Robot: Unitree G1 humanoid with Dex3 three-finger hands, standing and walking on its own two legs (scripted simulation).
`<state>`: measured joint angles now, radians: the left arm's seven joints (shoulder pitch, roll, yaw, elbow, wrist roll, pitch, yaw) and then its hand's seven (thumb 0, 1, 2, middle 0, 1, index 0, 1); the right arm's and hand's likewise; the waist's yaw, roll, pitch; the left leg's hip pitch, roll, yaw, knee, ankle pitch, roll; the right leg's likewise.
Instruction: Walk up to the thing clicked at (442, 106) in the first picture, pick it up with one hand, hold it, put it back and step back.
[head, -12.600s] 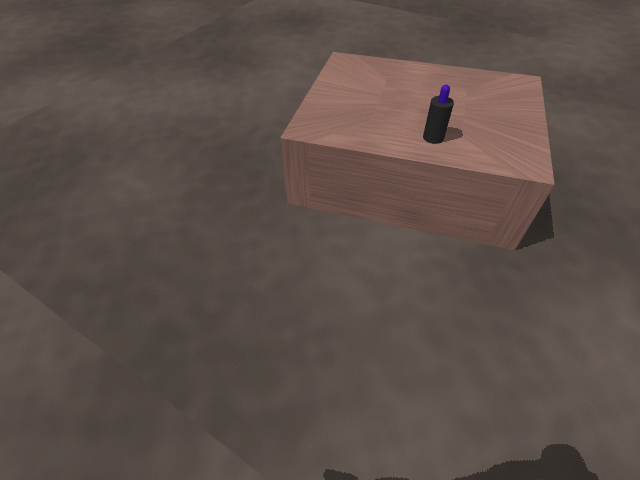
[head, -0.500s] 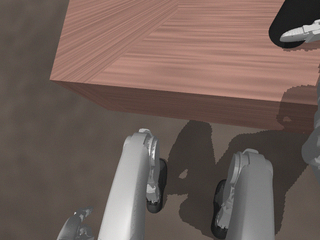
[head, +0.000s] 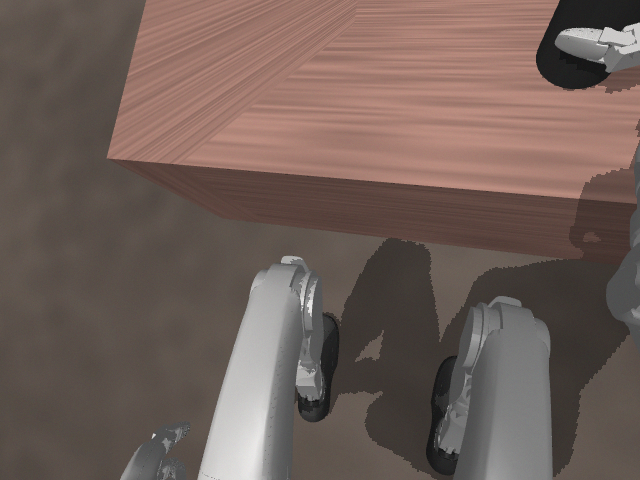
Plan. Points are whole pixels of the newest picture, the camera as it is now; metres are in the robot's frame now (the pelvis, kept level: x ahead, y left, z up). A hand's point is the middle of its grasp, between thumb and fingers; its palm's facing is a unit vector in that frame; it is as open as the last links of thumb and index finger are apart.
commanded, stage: settle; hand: right
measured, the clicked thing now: out of the picture +0.60 -0.17 +0.06
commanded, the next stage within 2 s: lift in 1.36 s
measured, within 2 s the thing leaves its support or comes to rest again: leaves its support in 0.48 s
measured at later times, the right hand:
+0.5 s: hand out of the picture +0.59 -0.17 +0.04, palm faces +0.09 +0.99 -0.08, open 11.4 cm
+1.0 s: hand out of the picture +0.62 -0.17 +0.10, palm faces +0.11 +0.99 -0.04, open 11.4 cm
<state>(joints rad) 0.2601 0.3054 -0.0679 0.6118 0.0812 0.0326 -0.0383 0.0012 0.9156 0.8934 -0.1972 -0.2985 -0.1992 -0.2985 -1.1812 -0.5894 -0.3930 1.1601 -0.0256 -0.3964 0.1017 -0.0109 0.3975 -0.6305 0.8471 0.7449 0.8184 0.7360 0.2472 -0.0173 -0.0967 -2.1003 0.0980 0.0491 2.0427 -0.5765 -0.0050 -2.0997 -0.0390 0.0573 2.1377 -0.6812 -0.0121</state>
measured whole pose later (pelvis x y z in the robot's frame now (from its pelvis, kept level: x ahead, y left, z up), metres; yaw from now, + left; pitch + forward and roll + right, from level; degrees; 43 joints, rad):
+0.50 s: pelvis +0.01 +0.00 +0.03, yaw +0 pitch +37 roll +4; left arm 0.25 0.29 -0.04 0.63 0.06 0.03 -0.01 0.00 0.91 0.90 -0.21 -0.31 -0.21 -0.31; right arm -1.06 -0.53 -0.40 1.03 -0.02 -0.30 0.07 -0.01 0.61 -1.00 0.71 1.11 0.69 1.10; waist 0.23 -0.04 -0.10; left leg -2.01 0.09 0.04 1.96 -0.59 -0.01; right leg -2.00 -0.05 0.04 2.04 -0.69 -0.01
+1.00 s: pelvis +0.03 +0.00 +0.09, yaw +0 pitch +38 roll +3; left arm 0.28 0.31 -0.01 0.65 0.05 0.00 -0.01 0.00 0.91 0.89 -0.20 -0.30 -0.20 -0.30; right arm -1.09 -0.54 -0.43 1.09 0.00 -0.34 0.07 -0.01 0.61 -1.00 0.71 1.12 0.69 1.10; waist 0.24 -0.04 -0.12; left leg -1.86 0.07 0.04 1.79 -0.60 0.00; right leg -1.83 -0.06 0.02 1.86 -0.70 0.00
